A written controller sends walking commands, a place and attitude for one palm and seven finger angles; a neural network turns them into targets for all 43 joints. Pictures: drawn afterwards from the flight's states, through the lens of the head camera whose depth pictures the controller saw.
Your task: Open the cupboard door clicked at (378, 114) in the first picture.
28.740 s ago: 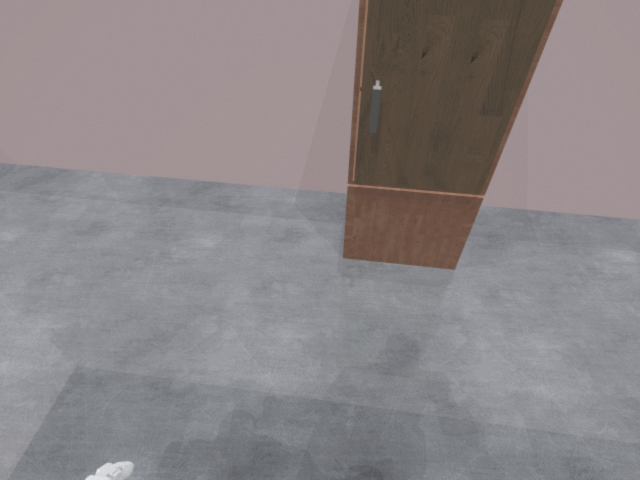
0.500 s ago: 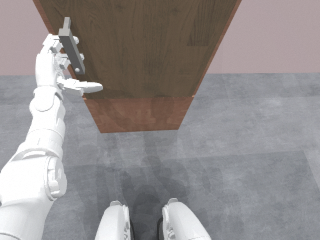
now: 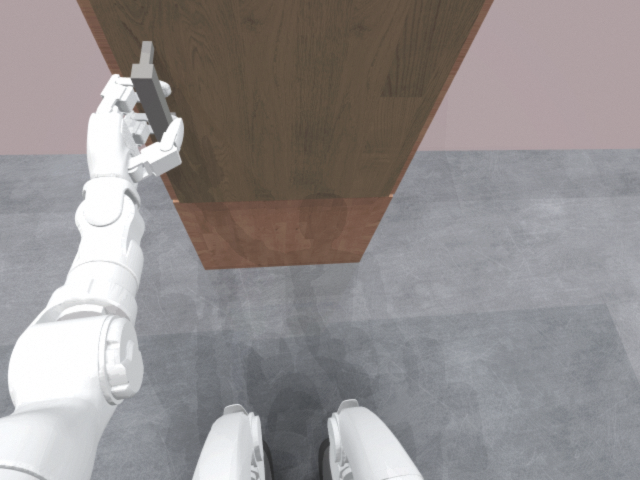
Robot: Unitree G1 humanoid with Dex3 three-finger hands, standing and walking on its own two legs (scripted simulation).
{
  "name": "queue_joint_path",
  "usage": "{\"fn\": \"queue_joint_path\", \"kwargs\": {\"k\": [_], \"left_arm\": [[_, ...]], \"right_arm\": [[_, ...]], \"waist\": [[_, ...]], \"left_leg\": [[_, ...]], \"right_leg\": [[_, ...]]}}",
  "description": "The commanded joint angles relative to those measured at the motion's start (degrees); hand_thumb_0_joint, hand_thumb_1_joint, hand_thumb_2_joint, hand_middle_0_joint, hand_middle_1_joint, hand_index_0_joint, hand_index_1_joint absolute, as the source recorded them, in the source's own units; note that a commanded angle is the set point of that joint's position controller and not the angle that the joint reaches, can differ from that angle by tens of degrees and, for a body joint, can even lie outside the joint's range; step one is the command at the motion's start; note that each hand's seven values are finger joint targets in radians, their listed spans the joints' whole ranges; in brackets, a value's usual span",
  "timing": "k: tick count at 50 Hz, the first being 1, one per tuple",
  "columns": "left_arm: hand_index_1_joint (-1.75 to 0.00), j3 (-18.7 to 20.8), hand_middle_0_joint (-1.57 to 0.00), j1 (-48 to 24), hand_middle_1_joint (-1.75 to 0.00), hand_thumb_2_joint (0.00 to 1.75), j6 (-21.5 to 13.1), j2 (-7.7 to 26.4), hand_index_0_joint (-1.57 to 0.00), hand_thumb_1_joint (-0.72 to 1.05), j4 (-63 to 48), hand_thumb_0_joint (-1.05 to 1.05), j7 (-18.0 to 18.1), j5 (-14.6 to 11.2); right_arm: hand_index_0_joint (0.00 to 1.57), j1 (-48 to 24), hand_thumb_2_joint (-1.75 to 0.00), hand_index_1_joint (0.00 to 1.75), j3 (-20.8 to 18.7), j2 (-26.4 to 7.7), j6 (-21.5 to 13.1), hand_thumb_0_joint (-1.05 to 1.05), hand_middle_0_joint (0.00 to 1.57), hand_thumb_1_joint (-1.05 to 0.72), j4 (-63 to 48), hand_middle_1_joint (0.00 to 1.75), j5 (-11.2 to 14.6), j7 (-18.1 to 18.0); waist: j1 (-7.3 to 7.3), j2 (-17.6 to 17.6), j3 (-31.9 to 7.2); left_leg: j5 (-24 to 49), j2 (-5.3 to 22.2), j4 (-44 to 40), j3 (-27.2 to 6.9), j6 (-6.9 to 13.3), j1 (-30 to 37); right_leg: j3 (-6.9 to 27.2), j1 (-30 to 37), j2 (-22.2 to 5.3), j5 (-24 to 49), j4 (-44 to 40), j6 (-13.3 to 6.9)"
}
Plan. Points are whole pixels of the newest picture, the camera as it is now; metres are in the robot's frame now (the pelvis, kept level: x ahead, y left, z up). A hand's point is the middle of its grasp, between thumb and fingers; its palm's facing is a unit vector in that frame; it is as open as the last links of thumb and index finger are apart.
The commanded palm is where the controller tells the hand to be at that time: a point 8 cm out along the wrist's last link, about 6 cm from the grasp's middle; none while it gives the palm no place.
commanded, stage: pull the door open along its arc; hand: left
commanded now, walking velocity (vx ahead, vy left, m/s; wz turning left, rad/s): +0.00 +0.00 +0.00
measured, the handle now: (159, 101) +0.57 +0.16 +0.06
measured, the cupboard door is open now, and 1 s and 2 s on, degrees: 0 31 39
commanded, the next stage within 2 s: open thumb and fingers to let go in 1.18 s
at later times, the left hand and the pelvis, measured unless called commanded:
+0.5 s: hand (178, 185) +0.46 +0.13 +0.05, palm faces +0.01 -1.00 -0.01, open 6.7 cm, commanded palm +0.40 +0.18 +0.05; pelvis +0.01 -0.01 +0.02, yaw +0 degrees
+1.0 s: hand (254, 281) +0.33 +0.05 +0.05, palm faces +0.42 -0.91 -0.01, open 6.8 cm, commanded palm +0.27 +0.08 +0.05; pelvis +0.00 -0.04 +0.02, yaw +4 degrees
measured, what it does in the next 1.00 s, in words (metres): stands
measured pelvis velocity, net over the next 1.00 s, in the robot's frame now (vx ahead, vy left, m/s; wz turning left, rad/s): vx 0.00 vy -0.04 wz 0.07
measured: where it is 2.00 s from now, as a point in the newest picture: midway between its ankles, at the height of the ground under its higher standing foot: outside the picture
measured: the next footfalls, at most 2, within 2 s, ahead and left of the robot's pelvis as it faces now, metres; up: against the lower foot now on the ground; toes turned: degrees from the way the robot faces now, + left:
none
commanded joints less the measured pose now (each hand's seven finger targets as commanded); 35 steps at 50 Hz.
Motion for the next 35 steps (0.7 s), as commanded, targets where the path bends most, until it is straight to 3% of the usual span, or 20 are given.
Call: {"fn": "queue_joint_path", "kwargs": {"k": [1, 2, 3, 5, 6, 9, 12, 13, 16, 22, 27, 28, 29, 30, 31, 33, 35], "left_arm": [[-1.35, -0.86, -0.40, -26.64, -1.35, 0.90, -4.41, 9.12, -0.40, 0.90, -10.68, 0.00, 0.83, 0.41], [-1.35, 0.03, -0.40, -27.09, -1.35, 0.90, -4.61, 10.52, -0.40, 0.90, -11.01, 0.00, 1.07, 0.60], [-1.35, -0.27, -0.40, -28.36, -1.35, 0.90, -5.04, 10.26, -0.40, 0.90, -11.77, 0.00, 1.12, 0.73], [-1.35, -1.23, -0.40, -27.15, -1.35, 0.90, -4.60, 8.70, -0.40, 0.90, -9.76, 0.00, 1.29, 0.85], [-1.35, 0.32, -0.40, -26.27, -1.35, 0.90, -4.51, 10.38, -0.40, 0.90, -10.17, 0.00, 1.34, 0.70], [-1.35, -0.29, -0.40, -23.17, -1.35, 0.90, -4.74, 9.33, -0.40, 0.90, -11.97, 0.00, 0.86, 0.44], [-1.35, -0.52, -0.40, -18.75, -1.35, 0.90, -4.14, 8.38, -0.40, 0.90, -13.61, 0.00, 0.27, -0.56], [-1.35, -0.44, -0.40, -17.04, -1.35, 0.90, -4.25, 8.22, -0.40, 0.90, -14.32, 0.00, 0.09, -0.74], [-1.35, -1.28, -0.40, -11.45, -1.35, 0.90, -4.02, 6.46, -0.40, 0.90, -18.62, 0.00, -0.22, -1.94], [-1.35, -4.00, -0.40, 6.83, -1.35, 0.90, -3.54, 0.80, -0.40, 0.90, -29.51, 0.00, 0.07, -4.00], [-1.35, -8.27, -0.40, 18.71, -1.35, 0.90, -3.77, -3.47, -0.40, 0.90, -39.39, 0.00, 0.89, -4.53], [-1.35, -1.64, -0.40, 20.18, -1.35, 0.90, -3.91, -4.27, -0.40, 0.90, -43.25, 0.00, 7.45, -7.80], [-1.35, -6.94, -0.40, 24.36, -1.35, 0.90, -3.42, -9.44, -0.40, 0.90, -42.34, 0.00, 10.51, -6.29], [-1.35, -6.36, -0.40, 25.78, -1.35, 0.90, -3.13, -11.43, -0.40, 0.90, -43.04, 0.00, 14.03, -6.66], [-1.35, -8.13, -0.40, 26.07, -1.35, 0.90, -3.22, -12.59, -0.40, 0.90, -44.93, 0.00, 16.47, -5.22], [-1.35, -9.48, -0.40, 28.02, -1.35, 0.90, -3.91, -13.63, -0.40, 0.90, -47.98, 0.00, 21.36, -2.21], [-1.35, -12.76, -0.40, 28.56, -1.35, 0.90, -4.21, -18.04, -0.40, 0.90, -48.67, 0.00, 27.18, 1.14]], "right_arm": [[0.20, 9.80, -0.90, 0.30, -3.81, -10.98, -0.40, 0.00, 0.20, -0.90, -1.73, 0.30, -0.49, -0.59], [0.20, 9.98, -0.90, 0.30, -3.84, -11.15, -0.41, 0.00, 0.20, -0.90, -1.69, 0.30, -0.57, -0.71], [0.20, 10.22, -0.90, 0.30, -3.87, -11.21, -0.52, 0.00, 0.20, -0.90, -1.63, 0.30, -0.76, -0.71], [0.20, 9.89, -0.90, 0.30, -3.85, -11.14, -0.44, 0.00, 0.20, -0.90, -1.51, 0.30, -0.56, -0.62], [0.20, 10.12, -0.90, 0.30, -3.95, -11.40, -0.38, 0.00, 0.20, -0.90, -1.68, 0.30, -0.68, -0.70], [0.20, 9.41, -0.90, 0.30, -4.02, -11.20, -0.24, 0.00, 0.20, -0.90, -2.39, 0.30, -0.46, -0.55], [0.20, 8.73, -0.90, 0.30, -4.06, -10.97, 0.06, 0.00, 0.20, -0.90, -3.46, 0.30, -0.11, -0.37], [0.20, 8.64, -0.90, 0.30, -4.02, -10.92, 0.07, 0.00, 0.20, -0.90, -3.84, 0.30, -0.08, -0.33], [0.20, 7.42, -0.90, 0.30, -4.31, -10.36, 0.57, 0.00, 0.20, -0.90, -5.10, 0.30, 0.49, -0.11], [0.20, 5.06, -0.90, 0.30, -4.91, -9.25, 0.62, 0.00, 0.20, -0.90, -8.04, 0.30, 1.49, 0.58], [0.20, 2.13, -0.90, 0.30, -5.14, -8.34, 0.06, 0.00, 0.20, -0.90, -9.81, 0.30, 2.01, 0.81], [0.20, 0.81, -0.90, 0.30, -5.04, -7.31, -0.62, 0.00, 0.20, -0.90, -10.31, 0.30, 1.41, 0.55], [0.20, 0.05, -0.90, 0.30, -4.69, -6.64, -1.03, 0.00, 0.20, -0.90, -10.31, 0.30, 1.24, 0.88], [0.20, -0.69, -0.90, 0.30, -4.63, -6.36, -1.23, 0.00, 0.20, -0.90, -10.33, 0.30, 0.99, 1.09], [0.20, -1.14, -0.90, 0.30, -4.68, -6.35, -1.48, 0.00, 0.20, -0.90, -10.14, 0.30, 0.51, 1.31], [0.20, -1.61, -0.90, 0.30, -4.85, -6.02, -1.77, 0.00, 0.20, -0.90, -10.49, 0.30, -0.42, 1.55], [0.20, -3.17, -0.90, 0.30, -4.86, -5.06, -2.14, 0.00, 0.20, -0.90, -10.26, 0.30, -1.25, 1.91]], "waist": [[-2.37, 5.06, -26.21], [-2.13, 5.25, -26.56], [-2.19, 7.01, -27.70], [-2.23, 6.30, -26.95], [-1.85, 5.15, -27.79], [-0.33, 7.47, -30.58], [0.66, 4.64, -30.12], [1.19, 5.41, -30.77], [2.37, 3.96, -30.76], [5.63, -0.72, -29.37], [6.90, -1.50, -23.97], [10.68, 0.29, -24.54], [9.29, -0.05, -22.32], [9.69, -1.62, -20.47], [9.00, -1.64, -20.37], [9.30, -3.68, -21.13], [9.04, -4.64, -20.71]], "left_leg": [[22.18, -0.32, -6.76, -7.87, -2.04, 28.22], [22.25, -0.24, -6.73, -8.00, -2.03, 28.21], [23.45, -0.15, -6.77, -8.63, -2.28, 30.01], [22.62, -0.08, -6.85, -8.83, -2.39, 29.95], [22.66, -0.12, -6.76, -8.58, -2.23, 29.43], [24.99, -0.08, -7.17, -8.65, -2.70, 32.11], [24.01, -0.45, -7.83, -7.52, -2.36, 30.27], [25.03, -0.40, -8.03, -7.55, -2.44, 31.07], [25.97, -0.63, -8.68, -6.20, -2.34, 30.63], [28.01, -1.30, -10.96, -4.04, -2.02, 29.16], [26.55, -1.52, -12.31, -2.94, -1.90, 28.26], [28.68, -1.51, -12.87, -2.50, -2.44, 29.08], [28.43, -1.38, -13.09, -2.52, -2.86, 29.52], [27.16, -1.28, -13.15, -2.55, -3.01, 28.24], [26.88, -1.23, -12.73, -2.81, -3.13, 28.11], [26.78, -1.57, -11.91, -2.84, -2.88, 27.16], [24.94, -1.88, -11.61, -2.74, -2.85, 25.97]], "right_leg": [[2.92, 4.07, 0.60, 16.89, -7.83, 0.75], [2.99, 4.29, 0.62, 16.91, -7.66, 0.65], [2.73, 3.06, 0.61, 16.93, -7.02, 0.45], [2.55, 2.07, 0.59, 15.93, -7.32, 0.52], [2.63, 3.35, 0.61, 16.31, -7.28, 0.56], [2.55, 3.79, 0.51, 17.58, -6.90, 0.33], [2.81, 7.72, 0.64, 18.40, -7.75, 0.51], [2.74, 7.99, 0.66, 19.12, -7.44, 0.30], [3.13, 11.65, 0.70, 21.81, -8.39, 0.55], [3.48, 19.73, 0.59, 27.83, -9.90, 0.72], [3.99, 21.65, 0.15, 29.07, -10.86, 0.81], [3.22, 22.33, 0.12, 29.02, -10.55, 0.53], [2.83, 20.63, 0.14, 28.22, -10.68, 0.76], [2.53, 20.10, -0.09, 26.88, -10.81, 0.84], [2.56, 19.66, -0.24, 26.60, -10.29, 0.84], [2.81, 20.65, -0.34, 27.74, -9.46, 0.86], [3.01, 20.63, -0.82, 27.16, -9.18, 1.00]]}}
